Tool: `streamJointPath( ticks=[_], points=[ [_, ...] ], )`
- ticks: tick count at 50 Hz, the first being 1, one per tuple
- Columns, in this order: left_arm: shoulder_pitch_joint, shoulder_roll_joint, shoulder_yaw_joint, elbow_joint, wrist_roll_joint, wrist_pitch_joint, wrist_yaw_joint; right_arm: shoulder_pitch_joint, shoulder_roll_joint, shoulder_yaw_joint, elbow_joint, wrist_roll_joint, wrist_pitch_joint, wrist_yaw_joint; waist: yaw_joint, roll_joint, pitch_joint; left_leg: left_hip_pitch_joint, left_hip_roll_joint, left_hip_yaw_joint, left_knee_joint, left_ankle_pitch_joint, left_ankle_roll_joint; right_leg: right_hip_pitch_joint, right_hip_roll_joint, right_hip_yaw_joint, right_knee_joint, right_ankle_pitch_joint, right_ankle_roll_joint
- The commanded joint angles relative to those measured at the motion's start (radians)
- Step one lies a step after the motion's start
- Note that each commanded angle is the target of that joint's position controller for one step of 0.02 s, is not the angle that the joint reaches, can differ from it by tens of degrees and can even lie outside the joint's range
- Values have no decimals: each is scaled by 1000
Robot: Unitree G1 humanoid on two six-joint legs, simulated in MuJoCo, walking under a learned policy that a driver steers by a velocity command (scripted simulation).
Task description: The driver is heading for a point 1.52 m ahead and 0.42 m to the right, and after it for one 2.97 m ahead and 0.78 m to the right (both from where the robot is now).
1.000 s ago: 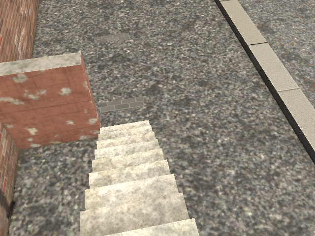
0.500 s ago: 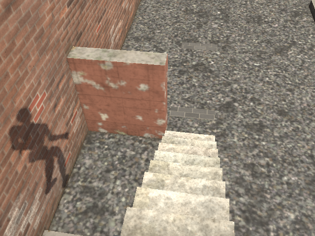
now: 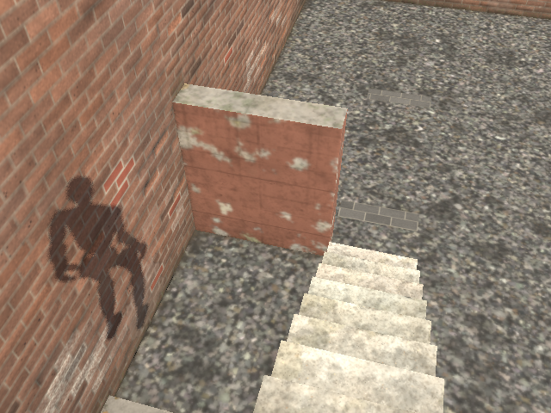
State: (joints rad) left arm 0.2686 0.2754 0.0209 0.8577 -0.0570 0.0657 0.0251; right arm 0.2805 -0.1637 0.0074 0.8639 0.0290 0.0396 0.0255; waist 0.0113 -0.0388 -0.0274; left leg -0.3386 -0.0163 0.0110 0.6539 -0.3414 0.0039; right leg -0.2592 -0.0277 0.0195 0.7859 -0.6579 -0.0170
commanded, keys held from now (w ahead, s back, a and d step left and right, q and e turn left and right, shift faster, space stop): w+e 0.90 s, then w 0.08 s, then w+q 0.02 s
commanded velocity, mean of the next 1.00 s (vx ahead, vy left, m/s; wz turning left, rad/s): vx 0.44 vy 0.00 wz -0.51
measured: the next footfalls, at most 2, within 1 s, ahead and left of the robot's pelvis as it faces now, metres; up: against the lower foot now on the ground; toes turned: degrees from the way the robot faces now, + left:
right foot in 0.04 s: -0.02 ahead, -0.08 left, +0.00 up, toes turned +1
left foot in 0.50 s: +0.28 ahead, +0.16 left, -0.19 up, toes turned -19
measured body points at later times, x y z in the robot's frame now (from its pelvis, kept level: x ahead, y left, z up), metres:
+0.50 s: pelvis +0.16 +0.06 -0.14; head +0.15 +0.06 +0.31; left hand +0.19 +0.32 -0.27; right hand +0.19 -0.22 -0.25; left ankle +0.26 +0.17 -0.88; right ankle -0.05 -0.07 -0.68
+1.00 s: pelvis +0.31 -0.05 -0.22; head +0.30 -0.03 +0.23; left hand +0.58 +0.05 -0.33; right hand +0.12 -0.17 -0.37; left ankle +0.25 +0.18 -0.91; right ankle +0.41 -0.33 -0.87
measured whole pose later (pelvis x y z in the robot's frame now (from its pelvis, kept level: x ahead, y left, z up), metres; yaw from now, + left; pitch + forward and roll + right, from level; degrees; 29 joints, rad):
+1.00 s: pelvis +0.31 -0.05 -0.22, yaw -31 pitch -2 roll -1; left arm 0.15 0.23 0.05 0.79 -0.03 0.04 -0.06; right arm 0.57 -0.13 0.04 1.01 -0.02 -0.09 -0.03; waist -0.11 -0.02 -0.03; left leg 0.00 0.21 0.16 0.72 -0.66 -0.14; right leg -0.78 -0.01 0.13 0.84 0.37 -0.04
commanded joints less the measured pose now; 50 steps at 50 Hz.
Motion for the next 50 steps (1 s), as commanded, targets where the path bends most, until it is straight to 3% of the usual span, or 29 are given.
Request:
streamJointPath(
  ticks=[1, 3, 4, 5, 6, 8, 11, 14, 15, 17, 19, 20, 21, 22, 23, 24, 25, 26, 27, 28, 29, 31, 33, 34, 37, 40, 46, 48, 50],
  points=[
    [-48, 59, 18, -35, 6, -5, -3, -12, -152, -53, -54, -23, -8, -27, -39, 220, 7, 76, 199, -269, -289, -178, 186, -57, 49, -50, -102, 154, -65],
    [96, 63, 32, 7, -2, -24, -25, -154, -131, -43, -99, -8, -4, -44, 71, 203, 12, 8, 145, -120, -211, -179, 148, 14, 60, -16, -214, 230, -121],
    [114, 74, 33, 10, 9, -39, -32, -175, -91, -32, -122, -5, -15, -46, 66, 100, 33, -51, 68, -37, -78, -123, 110, 39, 30, 100, -265, 225, -148],
    [125, 137, 45, 5, 23, -53, -25, -173, -38, -18, -155, -11, -33, -41, 32, -106, 52, -162, -41, 65, 167, -55, 42, 47, -81, 366, -293, 306, -207],
    [111, 139, 39, -12, 31, -59, -14, -144, -66, -22, -151, -7, -64, -46, 26, -175, 58, -310, -30, 5, 308, -89, 27, 118, -156, 500, -293, 486, -280],
    [190, 133, 41, -10, 20, -74, -12, -198, -119, -30, -178, 9, -112, -43, 77, -144, 59, -665, -5, -95, 544, -213, 12, 333, -235, 627, -236, 721, -335],
    [185, 109, 28, -30, 40, -44, 12, -88, -154, -41, -126, 3, -122, -25, 23, -25, 36, -599, 25, -95, 501, -51, 17, 177, -162, 512, -116, 653, -248],
    [40, 123, 28, -78, 36, -8, 30, 51, -76, -15, -81, -42, -132, 13, -68, -79, -25, -186, -31, 34, 524, 120, 33, -191, -59, 381, -55, 759, -202],
    [183, 98, 26, -42, 45, -26, 39, 27, -156, -47, -60, -9, -142, 18, 0, -55, 21, -345, -4, -77, 506, 315, 25, -88, -35, 429, 47, 497, -172],
    [224, 96, 21, -33, 18, -53, 51, -68, -154, -46, -104, -25, -147, 24, 36, -71, 54, -524, -2, -108, 369, 338, 1, 36, -24, 466, 137, 346, -176],
    [188, 105, 31, -49, 23, -59, 45, -58, -151, -52, -111, -31, -159, 31, 15, -90, 40, -374, 7, -145, 284, 333, -18, -64, -20, 510, 182, 252, -187],
    [163, 53, 22, -83, 15, -50, 67, -128, -162, -37, -153, -40, -156, 41, 47, 17, 100, -154, 9, -112, -146, 584, -19, -219, 91, 355, 140, 51, -128],
    [184, 58, 28, -29, 21, -24, 96, -140, -104, -43, -169, -29, -141, 42, 33, -32, 67, 90, -29, -22, -197, 739, -52, -338, 116, 333, 180, 23, -122],
    [152, 67, 24, -13, 38, -13, 105, -6, -98, -54, -143, -15, -128, 43, -35, -99, 58, 253, -22, -8, -180, 713, -61, -424, 117, 341, 253, 42, -123],
    [75, 71, 24, -7, 48, -10, 107, 243, -142, -84, -77, 9, -116, 41, -170, -173, 18, 358, 79, -64, -249, 721, -41, -409, 108, 332, 434, 55, -108],
    [84, 35, 19, 6, 45, -21, 88, 433, -163, -94, -9, 7, -108, 35, -231, -96, -16, 475, 140, -76, -311, 677, -28, -428, 159, 264, 690, 51, -70],
    [58, -29, 11, 13, 23, -42, 54, 656, -164, -79, 75, -43, -123, 36, -321, 57, -68, 679, 161, -45, -167, 665, -60, -578, 284, 262, 1119, -163, -25],
    [241, -140, -2, -19, -21, -49, 17, 618, -206, -62, 111, -89, -142, 52, -145, 390, -67, 713, 300, -290, 6, 1012, -54, -790, 295, 325, 1388, -179, -18],
    [382, -115, 9, -39, -32, -83, 0, 498, -226, -67, 96, -81, -146, 68, 4, 470, -56, 609, 398, -469, -77, 1009, 20, -853, 213, 251, 1387, -32, -18],
    [356, -53, 13, -64, -69, -100, -11, 460, -310, -92, 117, -47, -145, 76, 37, 399, -70, 470, 561, -727, -262, 443, 229, -857, 135, 170, 1447, 86, -4],
    [195, -11, 18, -89, -89, -89, -1, 362, -229, -70, 122, -67, -140, 70, 20, 247, 33, 281, 550, -749, -398, -1, 251, -883, 72, 130, 1425, 175, -23],
    [86, 18, 10, -101, -64, -50, 4, 180, -89, -5, 77, -97, -157, 66, 30, 136, 197, -44, 456, -583, -426, -218, 219, -837, 26, 208, 1302, 382, -39],
    [120, -5, 11, -94, -16, -36, -1, 103, -16, 36, 67, -80, -161, 45, 72, 194, 237, -190, 365, -404, -410, -228, 166, -785, 30, 170, 1236, 488, -28],
    [152, 22, 19, -91, -2, -25, -7, 69, -28, 47, 52, -79, -158, 28, 96, 175, 260, -328, 321, -260, -430, -124, 165, -652, 52, 153, 1030, 612, -9],
    [44, -12, 26, -105, 18, -20, 4, 200, -61, 52, 86, -82, -149, -5, 18, 219, 198, -140, 294, -131, -393, 109, 147, -645, 70, 96, 782, 762, 1],
    [-29, -48, 27, -99, 12, -38, -21, 384, -113, 30, 142, -75, -152, -20, -57, 209, 120, 209, 345, -148, -272, 156, 138, -780, 63, 118, 649, 815, -31],
    [-339, -38, 37, -187, -6, -48, -71, 464, -94, -1, 148, -78, -151, -49, -176, 195, 196, 496, 463, -208, -191, -44, 96, -1044, 21, 219, 277, 863, -36],
    [-236, -75, 18, -134, 35, -44, -93, 339, -79, 9, 139, -50, -134, -80, -105, 168, 227, 156, 371, 41, -163, 27, 42, -583, 11, 106, 0, 1119, -16],
    [-189, -44, 25, -113, 30, -23, -97, 246, -135, -9, 131, -12, -119, -63, -89, 149, 228, -83, 338, 141, -132, -41, 8, -235, 25, 23, -88, 1120, -20]
  ],
)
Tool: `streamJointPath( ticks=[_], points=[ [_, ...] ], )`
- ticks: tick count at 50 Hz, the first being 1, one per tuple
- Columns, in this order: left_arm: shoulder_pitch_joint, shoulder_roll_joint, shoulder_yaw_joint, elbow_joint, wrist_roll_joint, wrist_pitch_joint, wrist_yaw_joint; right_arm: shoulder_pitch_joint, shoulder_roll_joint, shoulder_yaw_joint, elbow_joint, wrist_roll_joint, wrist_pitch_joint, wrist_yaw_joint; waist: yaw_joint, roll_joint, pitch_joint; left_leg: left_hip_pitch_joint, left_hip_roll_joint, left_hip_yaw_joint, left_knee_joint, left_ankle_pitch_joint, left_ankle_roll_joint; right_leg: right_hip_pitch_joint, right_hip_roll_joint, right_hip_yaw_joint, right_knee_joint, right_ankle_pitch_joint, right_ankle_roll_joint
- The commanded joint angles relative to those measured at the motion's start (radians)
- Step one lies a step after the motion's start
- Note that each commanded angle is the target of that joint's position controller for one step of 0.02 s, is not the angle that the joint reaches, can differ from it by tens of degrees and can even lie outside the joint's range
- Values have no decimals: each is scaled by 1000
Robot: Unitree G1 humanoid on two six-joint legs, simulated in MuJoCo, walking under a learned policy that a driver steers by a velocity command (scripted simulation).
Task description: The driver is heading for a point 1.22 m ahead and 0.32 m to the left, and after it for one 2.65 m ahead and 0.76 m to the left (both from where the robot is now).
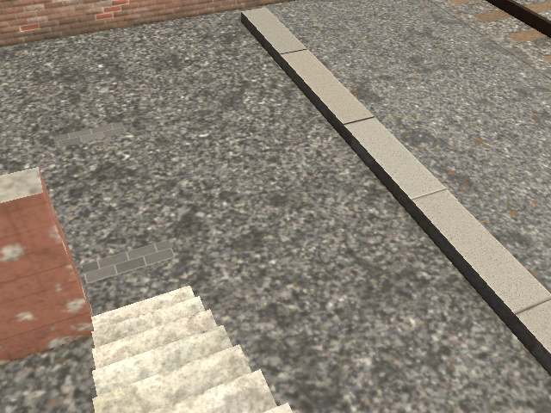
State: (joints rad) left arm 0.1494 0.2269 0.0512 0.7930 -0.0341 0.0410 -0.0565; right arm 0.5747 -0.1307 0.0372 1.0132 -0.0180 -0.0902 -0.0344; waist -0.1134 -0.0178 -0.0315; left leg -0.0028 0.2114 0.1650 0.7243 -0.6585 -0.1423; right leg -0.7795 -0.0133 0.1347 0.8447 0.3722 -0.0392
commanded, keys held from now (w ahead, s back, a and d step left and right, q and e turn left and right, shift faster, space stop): w+q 1.00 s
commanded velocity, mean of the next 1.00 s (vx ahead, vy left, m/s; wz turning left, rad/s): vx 0.50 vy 0.00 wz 0.38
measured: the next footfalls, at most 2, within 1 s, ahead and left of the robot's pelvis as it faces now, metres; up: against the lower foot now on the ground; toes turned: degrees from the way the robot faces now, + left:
right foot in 0.14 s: +0.22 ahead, -0.20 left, -0.19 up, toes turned -1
left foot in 0.72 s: +0.41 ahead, +0.11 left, -0.38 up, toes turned +14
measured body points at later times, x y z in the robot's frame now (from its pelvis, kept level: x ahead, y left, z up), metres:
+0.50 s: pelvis +0.25 -0.07 -0.17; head +0.24 -0.09 +0.28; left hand +0.11 +0.11 -0.32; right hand +0.44 -0.28 -0.30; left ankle +0.41 +0.12 -0.82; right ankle +0.18 -0.19 -0.88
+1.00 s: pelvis +0.48 +0.05 -0.38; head +0.48 +0.08 +0.07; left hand +0.56 +0.36 -0.47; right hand +0.52 -0.18 -0.52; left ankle +0.37 +0.10 -1.07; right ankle +0.71 -0.03 -1.01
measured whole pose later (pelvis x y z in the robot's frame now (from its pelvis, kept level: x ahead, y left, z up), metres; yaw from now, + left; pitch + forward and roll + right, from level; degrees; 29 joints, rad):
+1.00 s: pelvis +0.48 +0.05 -0.38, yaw +27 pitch +1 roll -1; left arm 0.05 0.25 0.04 0.74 0.00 -0.06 0.00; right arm 0.46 -0.14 0.01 1.03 0.02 -0.02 -0.05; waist -0.05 -0.04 -0.01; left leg -0.31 -0.17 -0.17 0.91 -0.60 0.10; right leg -0.84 0.00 0.14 1.06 0.11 0.02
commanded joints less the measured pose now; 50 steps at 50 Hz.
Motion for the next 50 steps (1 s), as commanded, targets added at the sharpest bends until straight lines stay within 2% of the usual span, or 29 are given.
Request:
streamJointPath(
  ticks=[1, 3, 6, 7, 8, 9, 10, 11, 12, 14, 16, 19, 20, 24, 27, 32, 34, 35, 36, 37, 38, 40, 41, 43, 45, 46, 47, 48, 50],
  points=[
    [-69, 26, 7, -26, -10, 11, -9, -68, -188, -47, -16, 35, 9, 3, 40, 165, 219, -459, 117, -5, -155, 254, 142, 368, 1, -71, -101, 118, -3],
    [31, 70, 23, 55, -17, 33, 6, -143, -248, -79, -22, 36, 19, 25, 83, 146, 187, -373, 111, -13, 13, 230, 99, 421, -15, -72, -161, 40, -28],
    [471, 180, 88, 265, 10, -5, 38, -244, -271, -111, 12, 69, 43, 19, 310, 141, -2, -323, 49, -87, 628, 508, 52, 838, -81, -119, -426, 189, -16],
    [481, 167, 67, 283, 55, -48, 40, -215, -257, -126, 28, 95, 56, -16, 338, -179, 91, -374, -125, -88, 1045, -8, 37, 842, -84, -147, -706, 206, -41],
    [512, 217, 20, 317, 93, -111, 6, 2, -134, -114, 50, 42, 54, -26, 205, -458, 31, -766, -266, -336, 1472, -416, 67, 1128, -160, -123, -193, 914, -5],
    [550, 232, 17, 303, 62, -127, -13, 144, -114, -112, 30, 67, 41, -11, 163, -543, -189, -876, -296, -497, 1398, -261, 105, 1233, -282, -3, -34, 983, -105],
    [578, 150, -4, 318, 61, -132, -28, 46, -163, -120, -25, 93, 54, -27, 209, -341, -220, -902, -273, -461, 1326, -142, 113, 1164, -336, 86, -176, 674, -144],
    [536, 208, 7, 349, 45, -130, -37, -33, -147, -115, -92, 134, 74, -49, 165, -267, -246, -893, -252, -412, 1307, 17, 136, 1012, -461, 337, -350, 74, -228],
    [357, 154, -14, 293, 48, -131, -50, -61, -208, -128, -111, 144, 105, -65, 98, -101, -180, -813, -207, -400, 1154, 257, 162, 766, -477, 355, -439, -196, -228],
    [231, 38, -57, 268, 60, -166, -48, -160, -200, -126, -140, 90, 151, -46, 66, -93, 2, -866, -184, -413, 1034, 352, 197, 479, -435, 253, -352, -129, -221],
    [292, 5, -85, 292, 76, -172, -9, -227, -137, -110, -167, 52, 174, -26, 76, -62, 36, -881, -192, -419, 799, 410, 182, 435, -391, 215, -369, -226, -224],
    [290, 43, -89, 272, 94, -148, 37, -231, -141, -104, -172, 63, 172, 11, 64, -61, 9, -850, -214, -405, 746, 562, 182, 441, -380, 168, -352, -298, -214],
    [295, 24, -92, 251, 73, -150, 47, -306, -198, -121, -197, 63, 165, 23, 82, -78, 48, -938, -206, -461, 583, 726, 203, 547, -339, 112, -341, -380, -144],
    [371, 16, -98, 265, 43, -133, 112, -503, -130, -95, -263, 23, 155, 66, 156, -140, 157, -769, -235, -350, 97, 1136, 180, 491, -249, -113, -320, -565, -82],
    [312, 75, -78, 231, 42, -139, 105, -454, -139, -103, -227, 37, 178, 82, 142, -119, 167, -480, -227, -250, 91, 1192, 172, 289, -242, -225, -255, -660, -60],
    [394, 63, -54, 237, 41, -103, 83, -548, -169, -119, -224, 63, 219, 86, 247, -43, 210, -738, -152, -277, -13, 950, 183, 633, -351, -145, 3, -689, -22],
    [275, 110, -38, 212, 44, -92, 65, -299, -220, -149, -125, 67, 203, 87, 116, -27, 49, -287, -209, -123, -20, 914, 198, 455, -305, -244, 266, -487, 22],
    [145, 170, -20, 198, 32, -104, 56, -65, -266, -181, -48, 71, 199, 76, -52, -33, -49, 47, -244, -55, -94, 1034, 213, 331, -270, -269, 539, -365, 50],
    [66, 178, -7, 173, 14, -119, 55, 119, -289, -195, 42, 58, 195, 71, -159, 168, -2, 210, -289, 6, -265, 1139, 232, 178, -166, -344, 904, -592, 96],
    [42, 164, 8, 151, 30, -118, 79, 131, -302, -182, 78, 57, 167, 58, -163, 363, 174, 158, -184, -213, -398, 1433, 328, -20, 16, -335, 1412, -1286, 139],
    [236, 31, -18, 100, 34, -148, 74, 20, -352, -143, 12, 14, 125, 54, 68, 576, 31, 337, -62, -462, -91, 1970, 462, -243, 43, -128, 1365, -1286, 129],
    [152, 94, -8, 34, 23, -159, 63, -95, -286, -131, -48, 33, 112, 41, 99, 132, -40, 231, -32, -594, -107, 1237, 487, -334, -48, -54, 1084, -1064, 95],
    [149, 59, -19, 9, 20, -162, 69, -185, -380, -151, -86, 31, 106, 35, 149, 13, -153, 172, 80, -865, -128, 982, 580, -332, -50, -34, 1094, -1047, 104],
    [24, 99, -2, -28, -7, -126, 83, -314, -227, -87, -124, 8, 58, 58, 180, -95, -37, -102, 165, -1010, -115, 1026, 540, -364, -88, 67, 857, -849, 89],
    [42, 30, -19, -61, 23, -88, 102, -309, -211, -74, -94, 38, 61, 16, 218, -57, 1, -337, 19, -812, -101, 1064, 479, -153, -46, 8, 523, -785, 116],
    [136, 43, -11, -10, 22, -87, 90, -233, -208, -71, -55, 9, 61, -3, 213, -28, -75, -347, -52, -727, -50, 1082, 442, -35, -25, -22, 535, -569, 96],
    [87, 125, 23, -33, 13, -100, 73, -154, -187, -65, -30, 5, 48, -14, 182, 22, -32, -304, -114, -672, 19, 926, 383, -98, -20, 36, 379, -330, 64],
    [31, 116, 20, -46, 18, -105, 54, -117, -171, -56, -21, 19, 43, -25, 150, 55, -22, -289, -155, -650, 61, 824, 367, -97, 1, 24, 274, -221, 40],
    [-66, 54, 2, -103, 84, -107, 32, -129, -133, -46, -60, 55, 55, -60, 112, 23, 21, -557, -315, -497, 13, 518, 308, 324, 82, -70, -100, 107, 48]
  ],
)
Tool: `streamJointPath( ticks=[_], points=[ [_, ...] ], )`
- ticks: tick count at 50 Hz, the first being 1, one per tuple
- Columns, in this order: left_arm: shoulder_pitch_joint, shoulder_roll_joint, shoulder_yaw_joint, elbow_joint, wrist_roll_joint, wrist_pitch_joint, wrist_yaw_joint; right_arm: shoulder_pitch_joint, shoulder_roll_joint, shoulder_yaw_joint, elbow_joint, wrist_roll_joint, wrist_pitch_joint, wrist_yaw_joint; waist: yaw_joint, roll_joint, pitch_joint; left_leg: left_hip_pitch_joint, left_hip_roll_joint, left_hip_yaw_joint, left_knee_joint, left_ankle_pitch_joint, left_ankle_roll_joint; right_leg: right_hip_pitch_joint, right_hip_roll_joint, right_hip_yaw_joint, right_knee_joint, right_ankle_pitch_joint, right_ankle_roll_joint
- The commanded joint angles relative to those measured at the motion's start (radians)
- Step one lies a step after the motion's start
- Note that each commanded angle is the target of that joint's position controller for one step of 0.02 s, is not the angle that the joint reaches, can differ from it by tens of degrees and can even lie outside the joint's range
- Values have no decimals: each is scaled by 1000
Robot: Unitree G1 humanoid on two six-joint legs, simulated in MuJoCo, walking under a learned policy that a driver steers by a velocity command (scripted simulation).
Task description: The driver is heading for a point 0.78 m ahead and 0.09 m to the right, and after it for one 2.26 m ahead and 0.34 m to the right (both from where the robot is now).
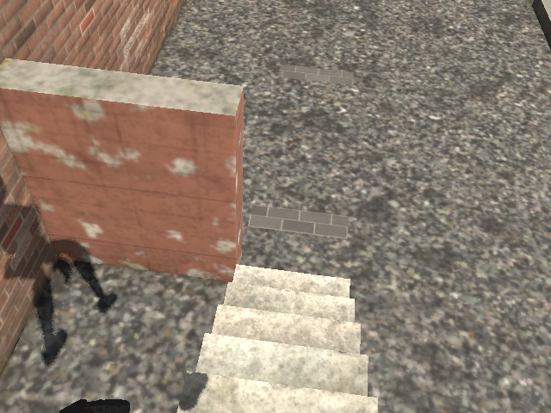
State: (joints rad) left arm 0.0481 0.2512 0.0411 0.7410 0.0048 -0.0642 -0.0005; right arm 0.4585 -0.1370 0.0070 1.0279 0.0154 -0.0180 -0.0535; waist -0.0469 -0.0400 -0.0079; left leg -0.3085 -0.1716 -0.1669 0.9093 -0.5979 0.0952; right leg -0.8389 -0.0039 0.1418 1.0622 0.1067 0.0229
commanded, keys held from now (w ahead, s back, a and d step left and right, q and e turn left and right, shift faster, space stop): w+q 0.16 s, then w+e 0.84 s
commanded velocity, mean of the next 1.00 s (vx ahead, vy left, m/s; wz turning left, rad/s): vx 0.50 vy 0.00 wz -0.13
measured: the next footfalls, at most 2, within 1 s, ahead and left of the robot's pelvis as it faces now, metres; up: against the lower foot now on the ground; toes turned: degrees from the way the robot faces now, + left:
right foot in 0.16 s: +0.15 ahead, -0.14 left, -0.19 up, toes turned +15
left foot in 0.62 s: +0.48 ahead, +0.23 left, -0.38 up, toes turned +0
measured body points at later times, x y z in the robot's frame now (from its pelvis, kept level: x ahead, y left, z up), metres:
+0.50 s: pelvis +0.26 +0.03 -0.22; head +0.23 +0.01 +0.23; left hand +0.08 +0.18 -0.36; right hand +0.48 -0.13 -0.33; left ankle +0.41 +0.22 -0.90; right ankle +0.11 -0.15 -0.88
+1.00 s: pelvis +0.47 +0.08 -0.35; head +0.43 +0.10 +0.10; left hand +0.64 +0.30 -0.47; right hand +0.34 -0.10 -0.50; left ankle +0.44 +0.23 -1.07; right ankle +0.54 -0.10 -0.96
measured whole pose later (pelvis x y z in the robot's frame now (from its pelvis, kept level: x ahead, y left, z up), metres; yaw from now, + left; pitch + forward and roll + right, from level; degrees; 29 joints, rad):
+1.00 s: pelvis +0.47 +0.08 -0.35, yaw -11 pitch -1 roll +0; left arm 0.23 0.24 0.05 0.80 -0.03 0.09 0.01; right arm 0.55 -0.14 0.07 1.03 -0.06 -0.08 0.02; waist -0.09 -0.02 -0.09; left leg -0.20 0.14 0.14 0.66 -0.44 -0.06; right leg -0.80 0.06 0.15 1.27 0.16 -0.03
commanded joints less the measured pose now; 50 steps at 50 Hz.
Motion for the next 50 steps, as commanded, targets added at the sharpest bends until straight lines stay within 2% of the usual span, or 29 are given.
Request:
streamJointPath(
  ticks=[1, 6, 7, 8, 9, 10, 11, 13, 14, 15, 17, 19, 20, 21, 23, 24, 26, 28, 31, 32, 33, 34, 36, 38, 40, 42, 44, 47, 50],
  points=[
    [110, 26, 23, -34, 44, 3, -30, -45, -150, -19, -80, -5, -17, -37, 76, 137, -31, -352, 49, -183, -159, 383, 71, 565, 95, -75, -252, 466, -4],
    [476, 85, 62, 58, 28, 1, -15, -159, -88, -21, -155, -1, 3, -19, 198, 128, 19, -223, 22, -251, 292, 608, 34, 728, 56, -52, -370, 205, 27],
    [760, 115, 75, 151, 39, -16, -26, -287, -129, -32, -169, -4, -12, 2, 355, 98, -29, -265, 7, -222, 600, 856, -8, 956, 8, -70, -444, 285, -8],
    [983, 64, 50, 220, 33, -28, -24, -329, -109, -47, -191, 31, -16, 24, 469, -132, 22, -336, -199, -78, 1194, 450, -93, 1010, -100, -46, -848, 411, -112],
    [875, -75, -32, 266, 14, -47, -46, -207, 11, -17, -252, 21, -39, 29, 236, -358, 81, -659, -236, -111, 1471, -329, -53, 1060, -223, 126, -549, 1049, -139],
    [716, -93, -69, 223, 20, -72, -69, -49, 29, -8, -285, 59, -49, 51, 27, -465, 48, -785, -118, -171, 1307, -301, -27, 1074, -307, 352, -426, 1157, -234],
    [718, -129, -65, 249, 15, -74, -82, -70, -11, -5, -234, 60, -42, 65, 34, -123, 72, -871, -37, -150, 1241, -204, -14, 1009, -349, 360, -458, 819, -272],
    [610, -100, -75, 254, 5, -70, -80, -199, -21, -5, -234, 23, -31, 65, -26, 296, 117, -780, 21, -59, 1081, 109, 21, 630, -251, 282, -502, 276, -248],
    [560, 40, -48, 265, 25, -77, -63, -203, 34, 23, -248, 66, -33, 64, -49, -9, 175, -802, 87, -120, 948, 88, -18, 523, -357, 502, -508, 303, -338],
    [436, 18, -64, 221, 62, -64, -26, -207, -6, 28, -249, 106, -9, 57, -89, 37, 268, -730, 142, -156, 632, 213, -92, 320, -360, 545, -577, 139, -335],
    [469, 31, -65, 229, 56, -26, 9, -309, -37, 6, -250, 42, 1, 37, -47, 152, 190, -364, 173, 43, 406, 441, -135, 114, -203, 459, -568, -54, -294],
    [492, 82, -47, 233, 12, -16, 10, -268, -27, 3, -218, 20, -10, 52, -37, 68, 163, -219, 157, 97, 394, 560, -118, 130, -175, 391, -516, -60, -273],
    [557, 30, -54, 251, -44, -18, 28, -342, -41, 8, -257, 14, -23, 53, 45, -13, 192, -467, 208, -10, 258, 676, -114, 382, -140, 427, -416, -289, -257],
    [641, -2, -58, 258, -52, -26, 45, -467, -84, -10, -287, -7, -39, 62, 131, -11, 193, -732, 205, -29, 110, 742, -117, 659, -121, 447, -355, -450, -257],
    [637, -33, -53, 268, -24, -17, 64, -571, -102, -25, -315, 10, -63, 81, 187, -139, 162, -758, 208, -69, -69, 696, -128, 776, -115, 486, -309, -431, -260],
    [603, -58, -48, 249, -36, 3, 86, -525, -128, -32, -315, 6, -68, 100, 182, -113, 139, -588, 235, -88, -285, 900, -121, 706, -75, 426, -276, -522, -218],
    [599, 45, -17, 259, -35, 44, 100, -562, -72, -25, -349, 16, -60, 113, 253, -85, 158, -80, 152, 100, -482, 1113, -150, 333, -2, 250, -302, -581, -169],
    [521, 37, -5, 238, -11, 77, 108, -327, -101, -52, -312, 36, -34, 101, 141, -146, 84, 74, 212, 20, -593, 1039, -144, 385, 31, 243, -94, -529, -151],
    [586, -32, -3, 278, -11, 64, 57, 275, -168, -83, -79, 0, -36, 56, -70, 93, -47, 682, 351, 102, -661, 1290, -151, 51, 215, 87, 693, -882, -32],
    [673, -77, -6, 256, -33, 43, 48, 309, -216, -61, -37, -48, -54, 68, -34, 341, -182, 932, 498, 14, -241, 1853, -68, -145, 216, 156, 1081, -1063, 0],
    [710, -36, -9, 198, -65, 23, 49, 244, -256, -65, -51, -40, -65, 92, 6, 442, -314, 963, 632, -127, -188, 1917, 93, -245, 171, 167, 1195, -1008, 42],
    [590, -4, -13, 132, -95, 25, 61, 222, -244, -66, -53, -24, -70, 95, -3, 346, -332, 870, 691, -226, -333, 1376, 175, -305, 109, 112, 1097, -869, 32],
    [368, 0, -23, 79, -115, 70, 77, 49, -171, -29, -76, -82, -61, 89, 16, 171, -227, 434, 713, -255, -538, 835, 238, -273, 10, 3, 1077, -709, 5],
    [349, -30, -22, 76, -90, 134, 66, -38, -36, 24, -69, -96, -54, 101, 79, 177, -36, 58, 592, -118, -568, 522, 135, -192, 0, 35, 854, -472, -35],
    [392, 4, -6, 76, -41, 158, 45, -102, -16, 56, -91, -81, -55, 80, 130, 156, 35, -165, 524, -2, -591, 387, 101, -83, 24, 33, 616, -201, -34],
    [347, -54, -20, 53, -13, 171, 34, -81, -68, 52, -70, -72, -56, 68, 116, 179, 22, -170, 476, 76, -596, 354, 64, 38, 19, -49, 309, -48, -42],
    [400, -24, -4, 92, -16, 162, 31, -26, -159, 38, -48, -78, -74, 70, 114, 180, -14, -145, 509, 61, -572, 408, 87, 109, 35, -51, 437, 37, -41],
    [213, 70, 27, 28, -17, 151, 29, -9, -169, 42, -65, -73, -76, 79, 47, 136, 144, 4, 523, 38, -528, 313, 73, -97, 38, 40, 248, 53, -68],
    [9, 45, 33, -48, -44, 121, -5, 170, -158, 28, -21, -75, -74, 54, -74, 213, 155, 347, 624, -47, -440, 238, 47, -359, 10, 144, 96, 79, -63]
  ],
)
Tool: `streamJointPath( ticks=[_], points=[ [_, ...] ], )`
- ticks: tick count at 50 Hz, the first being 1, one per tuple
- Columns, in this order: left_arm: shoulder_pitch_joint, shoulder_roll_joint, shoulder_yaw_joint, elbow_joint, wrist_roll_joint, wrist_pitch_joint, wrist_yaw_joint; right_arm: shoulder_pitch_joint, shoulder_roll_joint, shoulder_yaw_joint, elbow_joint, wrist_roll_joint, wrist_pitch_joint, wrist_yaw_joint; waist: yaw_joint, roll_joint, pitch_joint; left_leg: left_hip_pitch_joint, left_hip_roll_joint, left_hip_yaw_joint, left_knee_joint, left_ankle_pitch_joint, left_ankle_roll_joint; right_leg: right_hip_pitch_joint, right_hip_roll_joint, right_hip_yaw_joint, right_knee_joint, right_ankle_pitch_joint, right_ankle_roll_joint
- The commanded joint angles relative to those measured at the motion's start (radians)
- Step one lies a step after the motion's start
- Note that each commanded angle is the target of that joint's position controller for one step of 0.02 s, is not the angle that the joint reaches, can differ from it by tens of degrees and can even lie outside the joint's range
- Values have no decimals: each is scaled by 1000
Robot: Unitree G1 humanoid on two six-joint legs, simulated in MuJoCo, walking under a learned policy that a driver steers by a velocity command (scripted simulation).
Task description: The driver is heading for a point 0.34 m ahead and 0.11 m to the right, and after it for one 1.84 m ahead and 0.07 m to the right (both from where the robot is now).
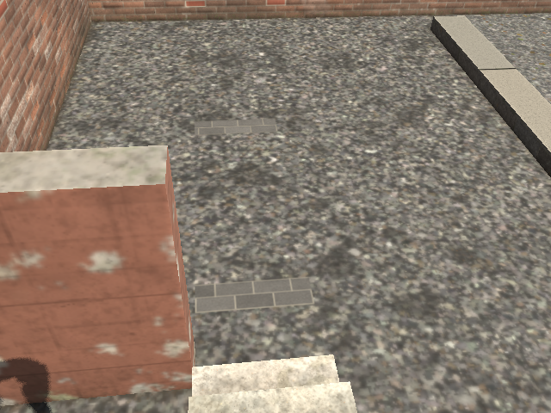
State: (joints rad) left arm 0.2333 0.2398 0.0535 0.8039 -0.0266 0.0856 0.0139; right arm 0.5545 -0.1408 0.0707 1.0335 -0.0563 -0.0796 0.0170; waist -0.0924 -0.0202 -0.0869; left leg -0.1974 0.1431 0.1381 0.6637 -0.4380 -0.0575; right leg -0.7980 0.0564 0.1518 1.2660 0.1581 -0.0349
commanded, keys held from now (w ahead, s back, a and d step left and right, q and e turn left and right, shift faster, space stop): w+e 0.34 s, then w+q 0.66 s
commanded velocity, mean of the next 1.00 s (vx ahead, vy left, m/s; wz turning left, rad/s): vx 0.50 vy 0.00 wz -0.07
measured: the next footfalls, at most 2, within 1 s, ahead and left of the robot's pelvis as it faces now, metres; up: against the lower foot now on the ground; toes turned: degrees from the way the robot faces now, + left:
right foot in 0.28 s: +0.24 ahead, -0.25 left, -0.19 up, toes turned -11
left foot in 0.90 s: +0.57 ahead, -0.09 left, -0.38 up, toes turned -7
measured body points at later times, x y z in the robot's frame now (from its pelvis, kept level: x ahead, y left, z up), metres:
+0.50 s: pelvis +0.23 -0.16 -0.19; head +0.24 -0.19 +0.26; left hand +0.22 +0.08 -0.33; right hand +0.30 -0.46 -0.32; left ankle +0.30 -0.02 -0.77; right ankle +0.20 -0.24 -0.91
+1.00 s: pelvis +0.52 -0.16 -0.39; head +0.52 -0.17 +0.06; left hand +0.57 +0.09 -0.52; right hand +0.47 -0.40 -0.54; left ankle +0.53 -0.09 -1.10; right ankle +0.43 -0.30 -0.88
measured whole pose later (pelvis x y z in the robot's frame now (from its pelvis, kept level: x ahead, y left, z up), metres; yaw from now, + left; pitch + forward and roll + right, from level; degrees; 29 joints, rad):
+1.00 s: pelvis +0.52 -0.16 -0.39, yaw -1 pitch +1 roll +1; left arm 0.34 0.23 -0.01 0.95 -0.04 -0.12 0.00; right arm 0.44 -0.20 -0.03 1.01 -0.01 0.01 0.03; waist -0.04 0.01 -0.02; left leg -0.36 -0.14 -0.06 0.72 -0.37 0.11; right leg -0.66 0.04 0.10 1.86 -0.56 -0.02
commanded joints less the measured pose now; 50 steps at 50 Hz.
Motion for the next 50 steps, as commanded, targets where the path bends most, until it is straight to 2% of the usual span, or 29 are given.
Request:
streamJointPath(
  ticks=[1, 3, 6, 9, 11, 13, 14, 15, 16, 17, 18, 19, 20, 23, 25, 28, 31, 33, 36, 40, 42, 43, 44, 45, 46, 47, 48, 49, 50],
  points=[
    [-208, 35, 14, -114, -32, -44, -28, 107, -161, -47, -19, -1, -11, -32, -52, 172, 261, 260, 330, -349, -186, 38, 187, -425, -66, 122, -156, 12, -4],
    [-213, 31, 17, -92, -51, -50, -30, 164, -164, -63, 17, 5, -19, -35, -73, 171, 283, 234, 353, -340, -196, -6, 182, -398, -78, 126, -210, -37, -5],
    [-189, -17, 3, -94, -14, -20, -79, -66, -182, -75, -44, 48, -4, -47, -5, 129, 287, -189, 243, -43, -161, -85, 76, 163, -83, -90, -539, 217, 2],
    [-170, 48, 32, -73, -14, 27, -54, -178, -243, -109, -67, 63, 10, -29, -4, 179, 284, -281, 258, 58, -55, -48, 12, 376, -97, -96, -521, 194, -8],
    [63, 95, 60, 30, -23, 47, -29, -231, -240, -122, -77, 80, 32, 4, 90, 143, 181, -182, 223, 119, 232, -22, -49, 499, -124, -138, -566, 153, -17],
    [285, 152, 100, 118, -11, -5, -17, -225, -266, -148, -32, 93, 60, -23, 229, 83, 84, -93, 112, 159, 691, 199, -97, 741, -67, -275, -972, 374, -16],
    [357, 183, 104, 189, 20, -35, -14, -209, -231, -150, -3, 81, 57, -63, 260, -132, 152, -270, 25, 106, 1098, -287, -94, 895, -72, -234, -1080, 381, -41],
    [389, 285, 89, 236, 54, -83, -32, -177, -154, -143, -54, 25, 48, -70, 168, -386, 172, -678, -60, -16, 1543, -577, -106, 1098, -121, -122, -698, 864, -67],
    [426, 339, 64, 227, 43, -111, -47, -85, -88, -123, -146, 36, 9, -58, 95, -519, -115, -784, -111, -208, 1576, -555, -94, 1264, -203, 84, -525, 1065, -204],
    [397, 274, 47, 217, 27, -99, -55, -151, -130, -123, -202, 51, 0, -60, 111, -388, -213, -813, -88, -215, 1529, -536, -91, 1237, -241, 151, -572, 873, -267],
    [419, 275, 50, 247, 15, -88, -56, -196, -174, -136, -229, 115, -8, -61, 131, -228, -294, -843, -101, -264, 1396, -334, -26, 1210, -381, 399, -770, 152, -369],
    [342, 238, 37, 247, 14, -96, -58, -254, -175, -130, -219, 140, 4, -71, 119, -78, -228, -880, -81, -273, 1311, -245, -5, 1068, -448, 620, -874, -224, -394],
    [155, 94, -23, 190, 47, -124, -72, -270, -238, -157, -209, 154, 25, -79, 52, 70, -90, -811, -51, -355, 1086, 38, 47, 807, -490, 563, -832, -65, -335],
    [103, -4, -75, 215, 23, -163, -54, -224, -170, -151, -199, 94, 97, -74, 13, -21, 40, -671, -77, -331, 837, 152, 56, 475, -368, 296, -746, 40, -265],
    [168, 17, -85, 237, 59, -170, -25, -226, -150, -141, -207, 68, 115, -58, 27, -39, 7, -604, -114, -282, 836, 303, 57, 423, -306, 276, -762, 13, -256],
    [275, 34, -74, 249, 44, -199, -7, -392, -207, -153, -285, 90, 97, -31, 102, -68, 106, -833, -150, -442, 526, 540, 107, 628, -298, 231, -718, -129, -176],
    [303, -15, -87, 246, 21, -191, 45, -488, -126, -125, -350, 39, 87, 2, 117, -61, 147, -487, -193, -300, 72, 1017, 73, 427, -183, 11, -716, -327, -130],
    [262, 25, -82, 230, 35, -195, 44, -397, -118, -126, -312, 44, 101, 25, 82, -68, 148, -307, -201, -274, 120, 1103, 69, 275, -179, -29, -657, -417, -146],
    [311, 8, -87, 223, 23, -201, 19, -423, -130, -127, -310, 47, 136, 33, 139, -12, 235, -485, -198, -301, 137, 859, 81, 440, -209, 15, -502, -328, -149],
    [500, -13, -78, 277, 30, -160, 39, -481, -121, -119, -273, 88, 102, 64, 225, -23, 255, -786, -167, -326, 100, 724, 79, 800, -280, 105, -284, -181, -135],
    [321, 49, -62, 256, 33, -159, 10, -284, -178, -141, -187, 101, 102, 75, 81, -74, 142, -423, -164, -256, 82, 668, 112, 624, -282, 76, -156, -5, -136],
    [204, 64, -59, 214, 26, -165, -4, -20, -225, -161, -82, 85, 99, 79, -43, -63, 67, 3, -242, -91, 24, 645, 132, 409, -195, -68, 44, 190, -83],
    [40, 131, -39, 194, 36, -194, -12, 295, -217, -179, 30, 81, 103, 71, -248, -24, 38, 473, -203, -104, -74, 803, 190, 57, -136, -119, 433, 41, -29],
    [-23, 95, -32, 153, 41, -207, -9, 357, -154, -153, 85, 85, 99, 58, -272, 261, 142, 433, -140, -190, -253, 988, 260, -78, 47, -239, 914, -824, 20],
    [76, 88, -22, 79, 22, -218, 9, 112, -103, -100, 25, 73, 82, 35, -47, 364, 166, 347, -104, -425, -154, 1193, 309, -184, 57, -144, 894, -913, 13],
    [193, 22, -54, 26, -30, -239, -22, 2, -210, -115, -41, 37, 83, 11, 54, 360, 113, 473, 112, -716, -139, 1105, 513, -408, 56, -46, 819, -810, 44],
    [181, 35, -67, 19, -43, -244, -27, -66, -309, -151, -83, 34, 90, -6, 87, 185, 47, 399, 188, -860, -170, 704, 574, -409, -15, -11, 676, -737, 42],
    [129, 115, -49, 59, -36, -240, -16, -86, -215, -129, -93, 35, 76, 0, 79, -46, 107, 190, 121, -732, -83, 641, 456, -357, -59, 27, 484, -606, -3],
    [160, 68, -59, 79, 5, -227, -3, -110, -214, -123, -90, 43, 65, -11, 123, -119, 77, 51, 98, -720, -48, 596, 413, -303, -82, 10, 413, -596, -1]
  ],
)
Velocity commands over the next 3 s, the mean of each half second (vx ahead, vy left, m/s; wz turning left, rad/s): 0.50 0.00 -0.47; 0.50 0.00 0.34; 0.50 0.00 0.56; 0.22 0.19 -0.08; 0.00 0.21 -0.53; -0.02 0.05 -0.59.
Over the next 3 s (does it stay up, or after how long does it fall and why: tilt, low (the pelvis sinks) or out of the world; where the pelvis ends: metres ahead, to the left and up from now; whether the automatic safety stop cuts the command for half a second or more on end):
stays up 1.13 0.14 -0.77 its command is cut before an obstacle after 1.7 s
